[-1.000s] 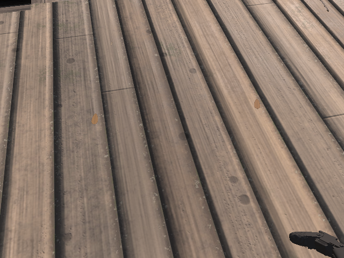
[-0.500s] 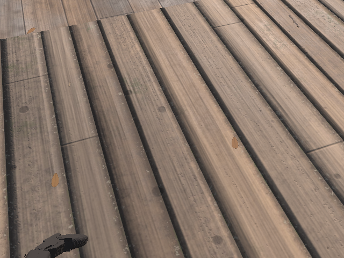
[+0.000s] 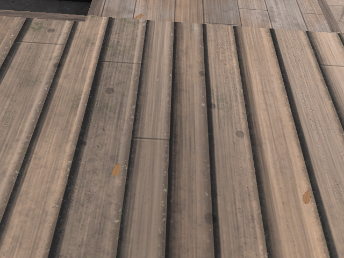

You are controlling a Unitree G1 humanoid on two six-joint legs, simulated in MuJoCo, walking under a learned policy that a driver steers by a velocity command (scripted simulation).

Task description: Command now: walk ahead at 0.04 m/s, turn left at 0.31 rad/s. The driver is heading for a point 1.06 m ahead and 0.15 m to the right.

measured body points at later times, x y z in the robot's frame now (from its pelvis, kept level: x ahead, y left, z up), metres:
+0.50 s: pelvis +0.03 -0.01 +0.01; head +0.03 -0.02 +0.46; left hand +0.10 +0.26 -0.12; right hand +0.17 -0.26 -0.12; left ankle +0.04 +0.10 -0.73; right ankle +0.02 -0.14 -0.73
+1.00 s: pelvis +0.03 -0.02 +0.01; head +0.04 -0.02 +0.46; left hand +0.08 +0.24 -0.14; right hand +0.11 -0.28 -0.13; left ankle +0.04 +0.10 -0.73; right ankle +0.02 -0.14 -0.73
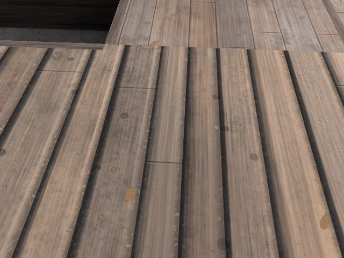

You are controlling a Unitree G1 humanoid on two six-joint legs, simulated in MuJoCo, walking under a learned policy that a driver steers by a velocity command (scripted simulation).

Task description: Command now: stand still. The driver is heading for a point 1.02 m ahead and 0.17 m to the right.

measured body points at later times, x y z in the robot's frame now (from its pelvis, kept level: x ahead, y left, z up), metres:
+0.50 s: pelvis +0.02 +0.00 -0.01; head +0.02 +0.00 +0.44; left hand +0.03 +0.26 -0.16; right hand +0.05 -0.26 -0.16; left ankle +0.01 +0.12 -0.74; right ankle -0.02 -0.12 -0.74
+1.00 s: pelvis +0.22 +0.00 -0.01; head +0.25 +0.01 +0.43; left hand +0.46 +0.22 -0.11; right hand +0.10 -0.23 -0.15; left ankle +0.03 +0.12 -0.74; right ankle +0.41 -0.12 -0.72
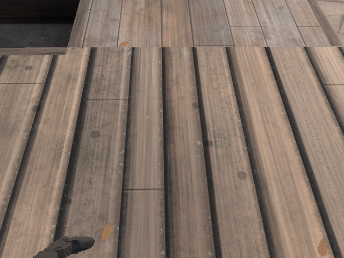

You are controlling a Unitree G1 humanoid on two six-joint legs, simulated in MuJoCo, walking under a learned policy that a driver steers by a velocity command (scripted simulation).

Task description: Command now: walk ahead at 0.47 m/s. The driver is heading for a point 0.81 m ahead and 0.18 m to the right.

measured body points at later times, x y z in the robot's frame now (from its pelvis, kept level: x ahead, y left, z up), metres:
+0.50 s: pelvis +0.29 -0.02 +0.01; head +0.31 -0.01 +0.46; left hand +0.26 +0.25 -0.13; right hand +0.48 -0.26 -0.09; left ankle +0.49 +0.14 -0.68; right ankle +0.19 -0.11 -0.73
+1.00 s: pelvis +0.58 +0.03 +0.01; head +0.60 +0.02 +0.46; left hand +0.76 +0.26 -0.10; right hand +0.56 -0.24 -0.13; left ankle +0.50 +0.12 -0.73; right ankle +0.75 -0.16 -0.67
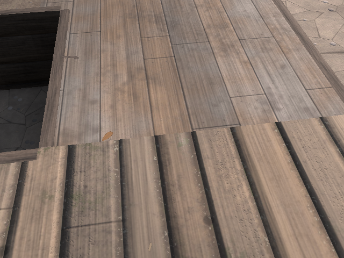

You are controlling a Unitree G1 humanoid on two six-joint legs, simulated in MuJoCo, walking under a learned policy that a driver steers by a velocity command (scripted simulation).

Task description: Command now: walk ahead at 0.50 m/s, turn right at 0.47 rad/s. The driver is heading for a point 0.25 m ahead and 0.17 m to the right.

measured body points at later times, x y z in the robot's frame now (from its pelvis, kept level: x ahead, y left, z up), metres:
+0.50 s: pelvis +0.23 -0.05 +0.00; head +0.26 -0.07 +0.45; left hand +0.37 +0.20 -0.12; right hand +0.32 -0.33 -0.13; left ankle +0.35 +0.11 -0.70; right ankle +0.22 -0.12 -0.74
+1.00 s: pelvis +0.29 -0.02 -0.01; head +0.31 -0.03 +0.44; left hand +0.39 +0.23 -0.15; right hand +0.37 -0.29 -0.14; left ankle +0.34 +0.09 -0.74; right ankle +0.22 -0.12 -0.74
